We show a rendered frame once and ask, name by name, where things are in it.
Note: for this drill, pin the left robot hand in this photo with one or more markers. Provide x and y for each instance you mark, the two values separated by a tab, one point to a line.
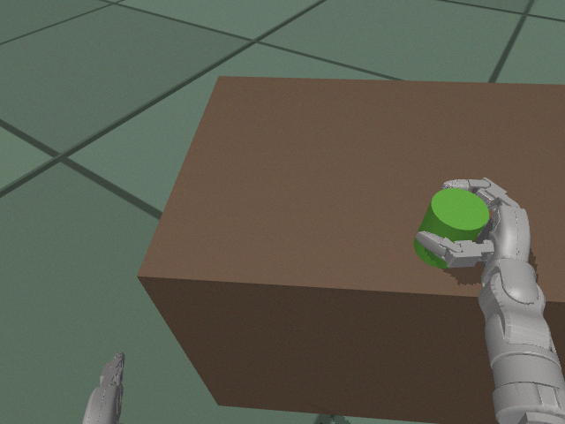
104	404

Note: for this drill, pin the right robot hand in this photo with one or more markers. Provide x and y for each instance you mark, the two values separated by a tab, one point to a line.
505	235

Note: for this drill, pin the can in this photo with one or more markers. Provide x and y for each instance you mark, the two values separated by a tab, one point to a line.
455	214

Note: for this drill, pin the right robot arm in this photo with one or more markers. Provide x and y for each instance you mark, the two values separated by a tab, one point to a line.
529	384

